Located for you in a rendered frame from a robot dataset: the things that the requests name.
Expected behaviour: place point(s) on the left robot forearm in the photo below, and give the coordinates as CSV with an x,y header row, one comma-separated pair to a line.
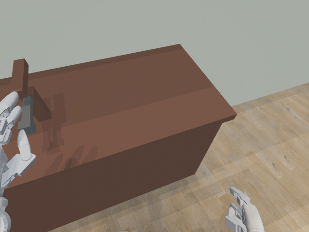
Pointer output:
x,y
5,221

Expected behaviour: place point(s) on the robot left hand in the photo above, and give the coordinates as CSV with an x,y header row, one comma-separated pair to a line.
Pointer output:
x,y
9,114

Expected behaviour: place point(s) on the counter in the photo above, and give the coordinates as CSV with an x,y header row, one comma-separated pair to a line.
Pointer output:
x,y
108,131

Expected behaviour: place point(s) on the tap lever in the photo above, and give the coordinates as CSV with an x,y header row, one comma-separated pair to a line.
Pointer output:
x,y
26,122

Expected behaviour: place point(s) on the robot right hand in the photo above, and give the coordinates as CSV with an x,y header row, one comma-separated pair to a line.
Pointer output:
x,y
248,218

